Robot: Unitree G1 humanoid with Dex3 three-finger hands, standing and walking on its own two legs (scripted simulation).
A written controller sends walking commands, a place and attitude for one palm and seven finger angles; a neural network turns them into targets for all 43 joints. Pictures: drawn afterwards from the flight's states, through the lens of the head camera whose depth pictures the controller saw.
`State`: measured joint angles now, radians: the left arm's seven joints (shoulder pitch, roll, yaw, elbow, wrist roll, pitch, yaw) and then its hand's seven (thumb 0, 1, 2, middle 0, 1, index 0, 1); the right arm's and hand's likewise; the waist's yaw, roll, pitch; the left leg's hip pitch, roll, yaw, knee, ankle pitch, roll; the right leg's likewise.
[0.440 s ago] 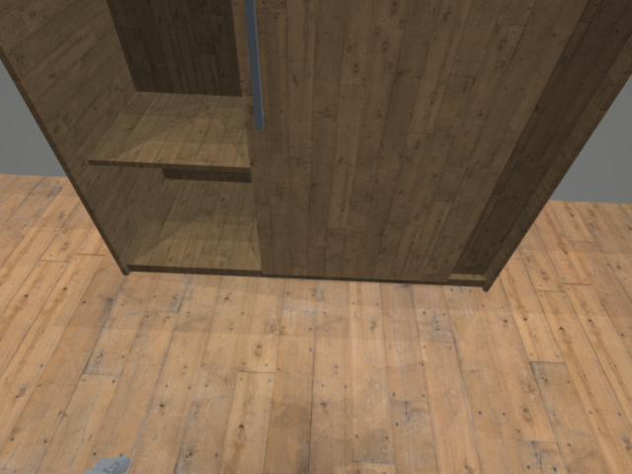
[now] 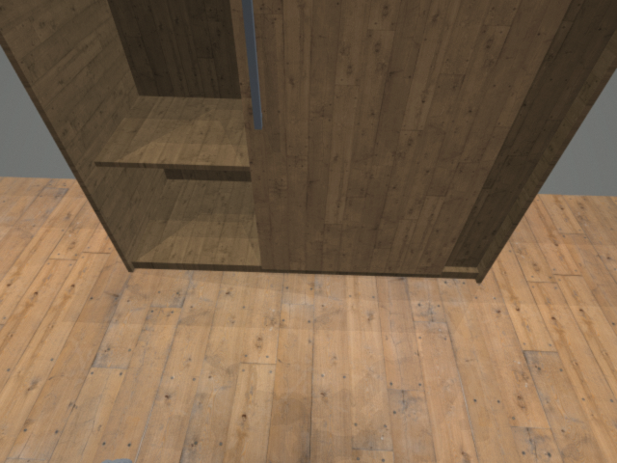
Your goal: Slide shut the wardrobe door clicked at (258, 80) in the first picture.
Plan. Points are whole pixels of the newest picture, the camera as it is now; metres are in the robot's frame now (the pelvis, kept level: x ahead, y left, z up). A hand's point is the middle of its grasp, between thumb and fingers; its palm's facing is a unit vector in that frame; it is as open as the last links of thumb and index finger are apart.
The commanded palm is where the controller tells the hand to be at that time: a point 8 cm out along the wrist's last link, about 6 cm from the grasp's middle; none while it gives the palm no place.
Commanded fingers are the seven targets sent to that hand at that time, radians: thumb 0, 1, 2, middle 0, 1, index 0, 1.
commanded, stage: stand and wait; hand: right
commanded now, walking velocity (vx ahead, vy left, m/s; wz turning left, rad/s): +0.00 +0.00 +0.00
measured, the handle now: (253, 57) +0.90 +0.18 +0.12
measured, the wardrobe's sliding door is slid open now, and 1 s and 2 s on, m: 0.53 0.53 0.53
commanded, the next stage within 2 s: look at it before walking up in 0.38 s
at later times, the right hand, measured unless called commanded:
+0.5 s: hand out of the picture +0.07 -0.25 -0.15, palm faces -0.02 +0.94 -0.34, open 7.4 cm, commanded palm none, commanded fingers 0.00 -0.90 -0.90 0.20 0.30 0.20 0.30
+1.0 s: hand out of the picture +0.07 -0.25 -0.15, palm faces -0.02 +0.94 -0.34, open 7.4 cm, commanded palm none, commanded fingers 0.00 -0.90 -0.90 0.20 0.30 0.20 0.30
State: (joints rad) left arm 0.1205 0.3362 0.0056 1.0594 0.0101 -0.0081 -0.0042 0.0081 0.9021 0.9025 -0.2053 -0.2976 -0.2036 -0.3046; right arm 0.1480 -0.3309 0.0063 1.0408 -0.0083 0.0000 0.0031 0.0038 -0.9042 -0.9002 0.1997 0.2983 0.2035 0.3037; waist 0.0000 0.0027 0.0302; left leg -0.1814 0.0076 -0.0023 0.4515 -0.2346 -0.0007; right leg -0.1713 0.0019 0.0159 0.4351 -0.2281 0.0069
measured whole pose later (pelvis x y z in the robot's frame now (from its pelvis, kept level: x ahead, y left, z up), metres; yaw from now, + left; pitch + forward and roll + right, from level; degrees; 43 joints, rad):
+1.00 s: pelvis +0.00 +0.00 +0.00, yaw +0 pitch -2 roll +0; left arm 0.12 0.35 0.00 1.11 0.00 -0.01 0.00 0.01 0.90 0.90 -0.20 -0.30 -0.20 -0.30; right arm 0.14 -0.34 0.00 1.08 -0.01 0.00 0.00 0.00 -0.91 -0.90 0.20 0.30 0.20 0.30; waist 0.00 0.00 0.04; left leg -0.15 0.00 0.00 0.39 -0.20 0.00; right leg -0.14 0.00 0.02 0.37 -0.19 0.01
